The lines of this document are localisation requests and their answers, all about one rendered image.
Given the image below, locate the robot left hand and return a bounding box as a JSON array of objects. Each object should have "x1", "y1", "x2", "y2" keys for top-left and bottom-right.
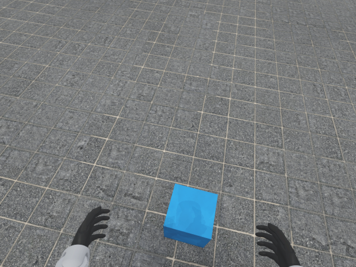
[{"x1": 71, "y1": 206, "x2": 110, "y2": 247}]

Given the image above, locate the robot right hand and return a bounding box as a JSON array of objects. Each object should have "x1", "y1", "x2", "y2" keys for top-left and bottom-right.
[{"x1": 255, "y1": 223, "x2": 301, "y2": 267}]

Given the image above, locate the left robot forearm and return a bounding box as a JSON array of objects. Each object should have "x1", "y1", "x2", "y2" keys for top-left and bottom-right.
[{"x1": 55, "y1": 245, "x2": 90, "y2": 267}]

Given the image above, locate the carton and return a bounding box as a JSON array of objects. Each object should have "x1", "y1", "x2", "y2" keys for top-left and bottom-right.
[{"x1": 164, "y1": 184, "x2": 218, "y2": 248}]

